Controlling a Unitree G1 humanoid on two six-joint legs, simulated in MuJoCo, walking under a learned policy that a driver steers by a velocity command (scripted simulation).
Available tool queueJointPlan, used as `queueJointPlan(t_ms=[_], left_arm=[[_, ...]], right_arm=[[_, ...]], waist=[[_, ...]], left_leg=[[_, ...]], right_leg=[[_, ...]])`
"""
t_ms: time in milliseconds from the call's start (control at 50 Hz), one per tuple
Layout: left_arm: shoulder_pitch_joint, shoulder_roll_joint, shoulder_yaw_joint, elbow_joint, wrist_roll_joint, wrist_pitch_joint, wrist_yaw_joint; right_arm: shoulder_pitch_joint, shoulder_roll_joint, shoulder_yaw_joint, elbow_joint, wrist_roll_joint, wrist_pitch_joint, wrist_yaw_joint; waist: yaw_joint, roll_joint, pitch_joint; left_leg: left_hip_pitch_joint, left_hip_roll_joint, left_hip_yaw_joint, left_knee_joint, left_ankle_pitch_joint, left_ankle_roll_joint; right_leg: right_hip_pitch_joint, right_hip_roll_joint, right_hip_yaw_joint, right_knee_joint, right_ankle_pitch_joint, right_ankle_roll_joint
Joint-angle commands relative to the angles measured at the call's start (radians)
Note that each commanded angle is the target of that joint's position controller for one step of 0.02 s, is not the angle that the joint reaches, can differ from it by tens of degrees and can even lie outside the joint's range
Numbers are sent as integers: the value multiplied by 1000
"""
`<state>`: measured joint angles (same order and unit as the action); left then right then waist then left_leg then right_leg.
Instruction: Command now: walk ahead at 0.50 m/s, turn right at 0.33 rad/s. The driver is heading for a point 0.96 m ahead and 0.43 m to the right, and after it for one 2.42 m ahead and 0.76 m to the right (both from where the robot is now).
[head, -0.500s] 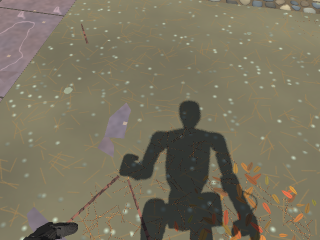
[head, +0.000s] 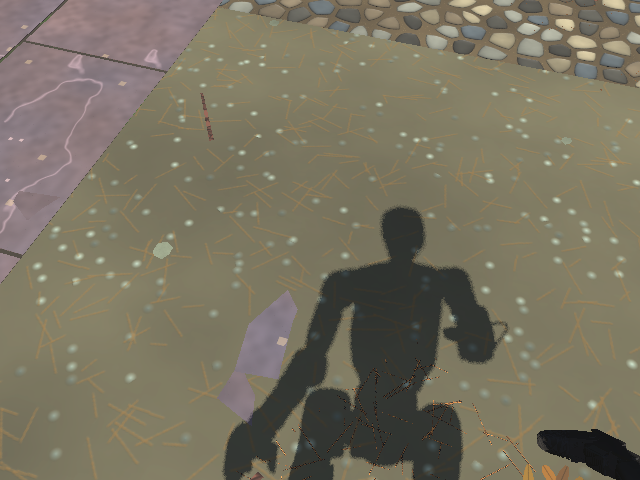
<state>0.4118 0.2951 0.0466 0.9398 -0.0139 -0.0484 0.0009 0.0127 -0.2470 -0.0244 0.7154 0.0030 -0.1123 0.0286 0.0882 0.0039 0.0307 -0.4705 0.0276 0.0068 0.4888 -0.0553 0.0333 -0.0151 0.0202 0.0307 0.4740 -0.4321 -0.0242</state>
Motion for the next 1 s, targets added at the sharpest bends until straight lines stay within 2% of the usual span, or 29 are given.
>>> queueJointPlan(t_ms=[20, 40, 60, 80, 100, 160, 200, 300, 400, 440, 460, 480, 500, 520, 540, 560, 580, 600, 620, 660, 700, 740, 800, 860, 900, 940, 960, 980, 1000], left_arm=[[64, 14, -16, -96, -8, -38, -1], [-2, 131, 16, -102, -35, -44, 0], [-73, 141, 23, -124, -41, -43, 2], [-104, 126, 24, -130, -30, -38, 5], [-103, 112, 32, -128, -20, -25, 7], [-81, 48, 27, -139, -20, 13, 2], [-116, 42, 28, -165, -14, 24, 3], [-267, 19, 16, -225, -6, 12, -29], [-386, 36, 18, -297, -6, 15, -55], [-362, 62, 32, -311, -6, 19, -60], [-300, 86, 46, -303, -7, 23, -59], [-165, 125, 72, -271, -12, 25, -54], [11, 198, 111, -221, -15, 33, -37], [21, 323, 135, -215, -25, 35, -20], [20, 293, 115, -266, -12, 13, -29], [-21, 220, 93, -267, 1, -5, -35], [-74, 190, 83, -272, 3, -16, -35], [-153, 156, 74, -286, 2, -18, -33], [-200, 127, 65, -303, 8, -16, -27], [-220, 136, 66, -315, 15, -11, -18], [-203, 169, 76, -308, 12, -7, -3], [-193, 176, 79, -301, 1, 10, 14], [-177, 169, 78, -297, -9, 40, 33], [-159, 166, 76, -293, -6, 59, 40], [-167, 158, 74, -300, -4, 66, 41], [-206, 149, 69, -317, -5, 67, 43], [-226, 134, 63, -329, -5, 65, 43], [-213, 84, 46, -352, 12, 60, 41], [-66, 50, 38, -352, 8, 58, 41]], right_arm=[[440, -275, -95, 45, -14, 6, -17], [385, -191, -70, 34, -9, 10, -18], [318, -156, -59, 26, -6, 12, -22], [255, -129, -50, 29, -6, 10, -19], [211, -104, -44, 30, -9, 4, -17], [162, -110, -53, 47, -15, -12, -16], [165, -129, -61, 63, -18, -16, -22], [200, -178, -76, 88, -12, -2, -40], [262, -219, -95, 119, 16, 32, -44], [251, -245, -104, 116, 24, 47, -46], [241, -257, -107, 111, 28, 56, -48], [223, -257, -106, 106, 32, 65, -49], [239, -228, -93, 97, 20, 64, -52], [314, -84, -50, 44, -26, 47, -45], [270, -108, -40, 19, 2, 4, -34], [153, -181, -58, -11, 43, -21, -26], [136, -174, -53, -18, 40, -34, -28], [148, -178, -57, 0, 10, -33, -39], [166, -199, -68, 9, -9, -21, -44], [189, -179, -69, 5, -17, 11, -44], [181, -142, -58, -4, -22, 32, -49], [138, -123, -50, -19, -23, 42, -51], [58, -116, -42, -39, -13, 47, -40], [-3, -129, -45, -61, -7, 49, -31], [-3, -152, -54, -67, -9, 43, -27], [39, -165, -64, -62, -10, 31, -25], [77, -175, -68, -57, -16, 22, -29], [125, -237, -81, -61, -34, 21, -39], [134, -267, -84, -60, -61, 38, -45]], waist=[[-196, 287, -472], [-207, 178, -324], [-187, 136, -203], [-158, 87, -119], [-127, 102, -72], [-78, 99, -17], [-73, 73, 5], [-120, 41, 37], [-147, 35, 68], [-113, 60, 31], [-73, 75, -17], [8, 64, -87], [84, 11, -180], [-12, -271, -228], [7, -216, -405], [37, -124, -284], [0, -80, -189], [-50, -16, -129], [-84, -20, -115], [-115, -17, -112], [-120, -20, -111], [-108, -46, -119], [-75, -89, -139], [-51, -105, -128], [-57, -118, -121], [-91, -145, -115], [-117, -135, -127], [-115, -17, -211], [-38, 242, -267]], left_leg=[[930, 423, -680, -121, -169, 253], [812, 386, -591, -161, -249, 207], [678, 350, -445, -186, -223, 172], [543, 307, -345, -232, -163, 156], [453, 272, -262, -272, -122, 142], [320, 246, -110, -351, -4, 149], [316, 246, -37, -368, 61, 158], [360, 223, 117, -381, 101, 138], [529, 277, 169, -315, 176, 111], [570, 280, 197, -206, 439, 89], [572, 272, 212, -95, 596, 76], [528, 240, 240, 93, 670, 51], [347, 198, 250, 363, 518, 6], [-99, 32, 225, 734, -334, -65], [-263, -72, -47, 916, -572, -69], [-360, -21, -97, 927, -492, -48], [-340, 20, -91, 858, -414, -31], [-271, 59, -91, 776, -362, -37], [-186, 81, -92, 725, -341, -44], [-104, 74, -79, 657, -321, -68], [-87, 45, -59, 556, -257, -95], [-76, 14, -52, 426, -157, -113], [-27, -30, -57, 253, -4, -120], [-23, -54, -83, 149, -8, -116], [-14, -63, -106, 83, -65, -100], [55, -62, -104, -25, -42, -70], [162, -26, -107, -117, 103, -42], [359, 152, -242, -98, 378, 29], [577, 382, -525, -76, 701, 235]], right_leg=[[-642, 32, 61, 726, -149, -10], [-723, -29, 119, 811, -115, -16], [-742, -76, 88, 810, -29, -18], [-713, -109, 74, 763, 44, -10], [-672, -138, 80, 716, 98, -6], [-609, -162, 66, 683, 171, 15], [-651, -167, 73, 618, 237, 27], [-632, -150, 4, 316, 461, 20], [-663, -128, -51, 184, 383, -28], [-583, -77, -101, 171, 283, -65], [-488, -36, -132, 172, 236, -88], [-306, 17, -158, 122, 259, -119], [-10, 23, -91, 93, 291, -161], [302, -233, 413, 24, 192, -313], [416, -362, 839, -167, 11, -429], [354, -352, 722, -203, 159, -369], [222, -312, 566, -174, 351, -334], [76, -268, 440, -149, 558, -296], [-31, -242, 353, -148, 715, -280], [-141, -215, 288, -160, 880, -277], [-195, -182, 227, -159, 972, -271], [-211, -143, 189, -139, 961, -240], [-212, -110, 194, -106, 841, -184], [-171, -124, 275, -62, 727, -165], [-131, -133, 351, -13, 669, -159], [-117, -115, 406, 44, 607, -137], [-148, -74, 397, 105, 546, -105], [-246, -1, 315, 291, 353, -56], [-488, 156, 192, 513, -277, 15]])
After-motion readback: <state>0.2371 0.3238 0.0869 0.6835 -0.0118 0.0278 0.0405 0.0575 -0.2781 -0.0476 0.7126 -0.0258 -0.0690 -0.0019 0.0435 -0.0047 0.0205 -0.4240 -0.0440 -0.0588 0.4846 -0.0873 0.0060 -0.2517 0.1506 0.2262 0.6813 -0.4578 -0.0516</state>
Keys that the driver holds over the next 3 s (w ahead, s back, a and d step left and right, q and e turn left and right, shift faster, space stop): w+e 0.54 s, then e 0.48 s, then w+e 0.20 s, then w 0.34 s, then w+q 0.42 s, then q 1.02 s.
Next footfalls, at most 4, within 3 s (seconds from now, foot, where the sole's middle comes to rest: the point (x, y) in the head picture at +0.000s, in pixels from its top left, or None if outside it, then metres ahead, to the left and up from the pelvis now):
0.50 right None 0.40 -0.18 -0.76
0.98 left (400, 396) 0.64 -0.09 -0.76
1.38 right None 0.45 -0.28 -0.76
1.86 left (531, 321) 0.86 -0.40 -0.76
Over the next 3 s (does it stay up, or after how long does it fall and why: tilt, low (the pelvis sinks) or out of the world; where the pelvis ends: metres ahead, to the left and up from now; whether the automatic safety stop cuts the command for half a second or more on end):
stays up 0.86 -0.49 0.02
